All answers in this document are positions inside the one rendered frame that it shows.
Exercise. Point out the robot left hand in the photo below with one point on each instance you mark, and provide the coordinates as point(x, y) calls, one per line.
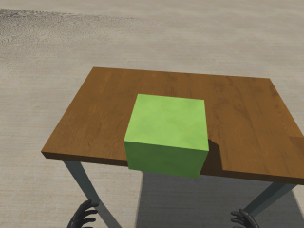
point(78, 219)

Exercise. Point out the carton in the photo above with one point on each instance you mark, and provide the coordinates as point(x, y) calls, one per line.
point(167, 135)

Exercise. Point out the robot right hand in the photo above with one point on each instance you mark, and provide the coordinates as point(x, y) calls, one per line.
point(247, 220)

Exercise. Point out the table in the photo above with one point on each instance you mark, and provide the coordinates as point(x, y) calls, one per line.
point(251, 133)

